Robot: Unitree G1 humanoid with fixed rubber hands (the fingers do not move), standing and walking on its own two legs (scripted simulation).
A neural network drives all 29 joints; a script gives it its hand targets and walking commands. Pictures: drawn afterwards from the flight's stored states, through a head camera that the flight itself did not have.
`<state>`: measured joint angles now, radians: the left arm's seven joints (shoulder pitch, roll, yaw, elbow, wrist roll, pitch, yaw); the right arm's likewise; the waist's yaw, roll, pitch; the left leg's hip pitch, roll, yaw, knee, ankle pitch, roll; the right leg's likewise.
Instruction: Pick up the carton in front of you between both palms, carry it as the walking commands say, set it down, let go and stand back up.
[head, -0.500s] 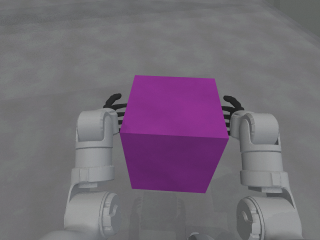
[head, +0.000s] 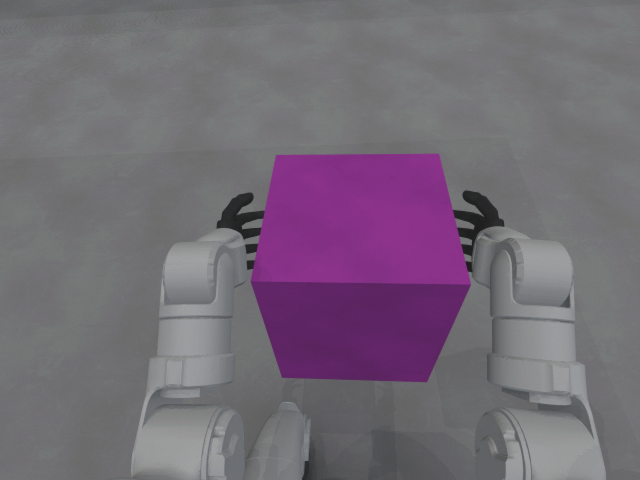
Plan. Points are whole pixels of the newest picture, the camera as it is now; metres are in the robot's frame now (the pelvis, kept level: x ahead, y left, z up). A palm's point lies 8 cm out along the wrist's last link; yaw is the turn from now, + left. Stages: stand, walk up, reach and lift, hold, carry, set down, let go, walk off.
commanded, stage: carry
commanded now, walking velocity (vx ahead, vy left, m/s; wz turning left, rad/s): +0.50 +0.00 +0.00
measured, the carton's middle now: (354, 273) +0.37 +0.03 +0.00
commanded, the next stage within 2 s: none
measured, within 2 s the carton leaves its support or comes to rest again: neither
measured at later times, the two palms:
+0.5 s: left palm (281, 93) +0.62 +0.16 +0.11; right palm (485, 102) +0.60 -0.14 +0.12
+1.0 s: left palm (295, 36) +0.83 +0.17 +0.10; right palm (460, 34) +0.82 -0.13 +0.10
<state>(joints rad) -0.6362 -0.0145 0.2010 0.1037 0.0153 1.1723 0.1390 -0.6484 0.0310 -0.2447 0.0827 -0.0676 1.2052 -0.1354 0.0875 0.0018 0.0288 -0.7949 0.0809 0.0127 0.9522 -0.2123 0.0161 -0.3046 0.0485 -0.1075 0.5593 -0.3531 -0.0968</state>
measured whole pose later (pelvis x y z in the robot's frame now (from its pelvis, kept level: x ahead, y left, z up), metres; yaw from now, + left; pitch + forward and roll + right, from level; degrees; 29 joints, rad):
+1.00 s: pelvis +0.56 +0.02 +0.00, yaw -2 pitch +2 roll +1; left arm -0.15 -0.12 0.11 -0.29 0.12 1.21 0.09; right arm -0.17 0.13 -0.10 -0.25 -0.13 1.20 -0.09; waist 0.01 -0.05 -0.15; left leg -0.39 0.03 0.21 0.49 -0.14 0.06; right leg -0.14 -0.09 -0.14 0.55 -0.42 0.04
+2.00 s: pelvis +0.54 +0.00 +0.00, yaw -4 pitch +1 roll +0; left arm -0.17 -0.13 0.12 -0.17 0.15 1.17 0.07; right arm -0.18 0.14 -0.13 -0.15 -0.15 1.17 -0.07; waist 0.00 0.00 -0.13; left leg -0.41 0.10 0.22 0.52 -0.12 0.03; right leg -0.15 -0.03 -0.12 0.55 -0.41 -0.01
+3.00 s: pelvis +0.63 +0.01 +0.02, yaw -5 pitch +4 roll +0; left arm -0.21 -0.14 0.18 0.13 0.24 0.73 0.02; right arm -0.23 0.15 -0.17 0.16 -0.23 0.73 -0.04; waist -0.02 0.01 -0.08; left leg -0.25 0.07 0.24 0.40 -0.21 0.03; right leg -0.39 -0.06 -0.09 0.87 -0.49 -0.01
